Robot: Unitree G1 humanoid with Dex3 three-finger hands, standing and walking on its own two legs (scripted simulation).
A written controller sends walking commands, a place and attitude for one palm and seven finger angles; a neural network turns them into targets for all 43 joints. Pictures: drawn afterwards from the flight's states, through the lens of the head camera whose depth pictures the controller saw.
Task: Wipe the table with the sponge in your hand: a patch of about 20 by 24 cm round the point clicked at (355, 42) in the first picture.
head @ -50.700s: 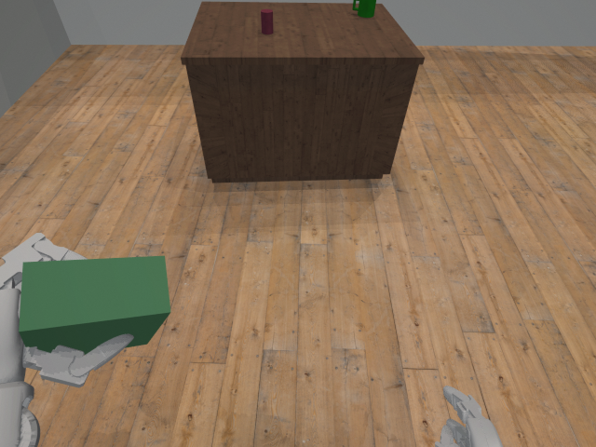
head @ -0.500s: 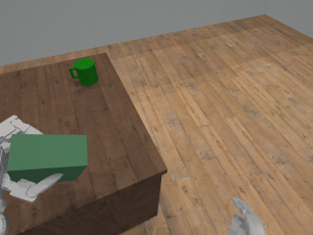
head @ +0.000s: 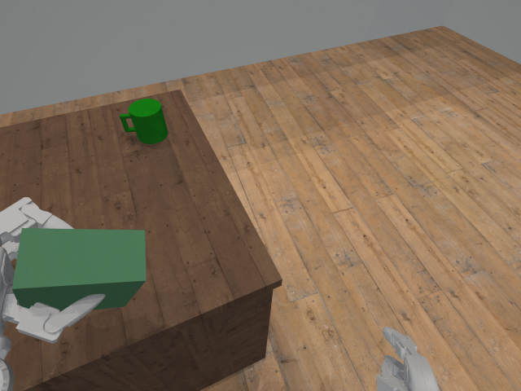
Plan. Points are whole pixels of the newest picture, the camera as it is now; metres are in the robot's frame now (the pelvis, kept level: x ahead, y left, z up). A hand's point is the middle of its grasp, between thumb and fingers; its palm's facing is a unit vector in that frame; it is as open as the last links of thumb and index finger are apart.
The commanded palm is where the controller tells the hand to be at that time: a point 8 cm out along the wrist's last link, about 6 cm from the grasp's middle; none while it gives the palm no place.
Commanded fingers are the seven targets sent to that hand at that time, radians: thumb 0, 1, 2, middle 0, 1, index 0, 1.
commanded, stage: shuffle to correct the standing spot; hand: left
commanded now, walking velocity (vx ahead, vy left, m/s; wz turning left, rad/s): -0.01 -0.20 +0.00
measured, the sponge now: (99, 273) +0.23 +0.21 +0.13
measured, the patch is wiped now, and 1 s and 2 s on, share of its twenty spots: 0.00 0.00 0.00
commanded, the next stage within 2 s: come to a stop and stand still in 0.40 s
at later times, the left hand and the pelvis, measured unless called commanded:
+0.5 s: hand (75, 264) +0.23 +0.22 +0.16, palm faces +0.30 -0.86 -0.41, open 9.8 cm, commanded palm +0.17 +0.27 +0.18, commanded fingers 0.00 0.10 1.30 -1.20 -1.60 -1.20 -1.60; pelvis +0.01 -0.01 +0.00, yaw +0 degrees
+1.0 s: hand out of the picture +0.22 +0.31 +0.17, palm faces +0.40 -0.83 -0.39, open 9.8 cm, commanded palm +0.16 +0.32 +0.18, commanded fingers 0.00 0.10 1.30 -1.20 -1.60 -1.20 -1.60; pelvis +0.00 +0.05 +0.00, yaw -1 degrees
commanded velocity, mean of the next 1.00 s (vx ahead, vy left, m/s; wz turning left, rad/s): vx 0.00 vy -0.09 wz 0.00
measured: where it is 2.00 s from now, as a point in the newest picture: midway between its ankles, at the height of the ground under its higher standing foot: outside the picture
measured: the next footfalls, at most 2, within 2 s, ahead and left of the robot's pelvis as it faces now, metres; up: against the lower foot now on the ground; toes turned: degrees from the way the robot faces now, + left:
none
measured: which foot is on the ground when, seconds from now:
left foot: down 0.00-1.00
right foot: down 0.00-1.00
